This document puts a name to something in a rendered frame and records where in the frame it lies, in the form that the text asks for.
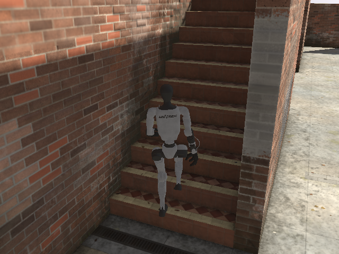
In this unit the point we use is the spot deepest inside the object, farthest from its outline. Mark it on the robot head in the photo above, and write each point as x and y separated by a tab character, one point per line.
166	92

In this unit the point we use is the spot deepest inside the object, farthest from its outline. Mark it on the left robot shin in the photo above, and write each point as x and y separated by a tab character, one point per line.
161	192

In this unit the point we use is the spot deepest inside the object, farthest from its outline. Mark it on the robot right upper arm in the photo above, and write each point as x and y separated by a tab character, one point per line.
186	120

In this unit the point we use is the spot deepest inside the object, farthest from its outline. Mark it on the left robot hand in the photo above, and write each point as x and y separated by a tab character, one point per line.
156	133

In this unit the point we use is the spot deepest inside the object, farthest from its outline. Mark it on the robot left upper arm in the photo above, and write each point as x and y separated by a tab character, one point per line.
150	120

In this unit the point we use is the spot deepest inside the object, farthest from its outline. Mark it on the robot right forearm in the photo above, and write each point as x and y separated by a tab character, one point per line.
192	144

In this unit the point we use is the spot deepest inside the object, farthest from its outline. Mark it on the right robot hand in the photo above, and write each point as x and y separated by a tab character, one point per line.
194	157

